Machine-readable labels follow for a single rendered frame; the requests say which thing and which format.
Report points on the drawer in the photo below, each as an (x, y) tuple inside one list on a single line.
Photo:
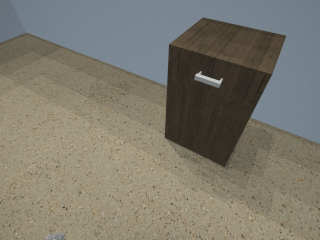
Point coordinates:
[(238, 83)]

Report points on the cabinet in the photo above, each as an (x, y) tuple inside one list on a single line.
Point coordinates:
[(203, 121)]

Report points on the handle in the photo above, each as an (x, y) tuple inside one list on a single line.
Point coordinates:
[(208, 80)]

